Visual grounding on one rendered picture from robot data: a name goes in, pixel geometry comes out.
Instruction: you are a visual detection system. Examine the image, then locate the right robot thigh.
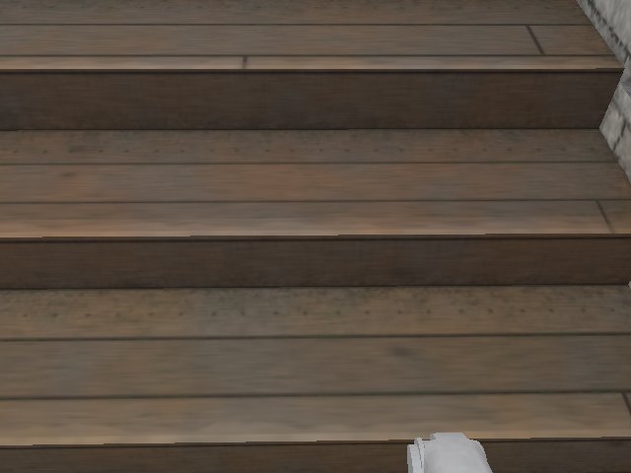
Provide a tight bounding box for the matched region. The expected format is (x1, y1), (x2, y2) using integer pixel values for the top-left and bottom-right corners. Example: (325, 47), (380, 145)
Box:
(407, 433), (493, 473)

